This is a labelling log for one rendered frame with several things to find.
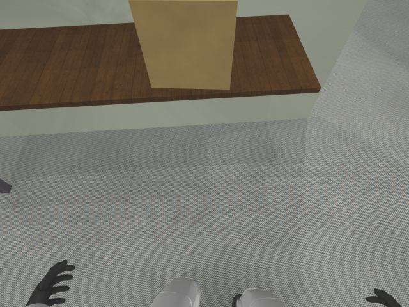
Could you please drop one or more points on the left robot hand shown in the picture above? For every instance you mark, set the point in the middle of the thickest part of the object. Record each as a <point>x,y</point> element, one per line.
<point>45,288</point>

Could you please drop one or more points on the right robot hand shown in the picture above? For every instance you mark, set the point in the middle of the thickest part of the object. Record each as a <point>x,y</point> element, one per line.
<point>383,298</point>

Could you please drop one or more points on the carton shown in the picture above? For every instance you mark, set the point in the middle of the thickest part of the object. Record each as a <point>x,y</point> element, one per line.
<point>186,43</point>

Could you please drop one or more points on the robot thigh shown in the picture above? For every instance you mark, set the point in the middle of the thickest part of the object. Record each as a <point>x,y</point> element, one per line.
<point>259,298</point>
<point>180,292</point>

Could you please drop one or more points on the right robot thigh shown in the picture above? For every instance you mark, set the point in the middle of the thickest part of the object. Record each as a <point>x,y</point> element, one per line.
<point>259,298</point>

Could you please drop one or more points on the left robot thigh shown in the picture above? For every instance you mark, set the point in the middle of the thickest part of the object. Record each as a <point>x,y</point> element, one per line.
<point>180,292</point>

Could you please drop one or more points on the table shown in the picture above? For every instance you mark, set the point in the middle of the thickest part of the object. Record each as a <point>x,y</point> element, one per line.
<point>103,64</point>

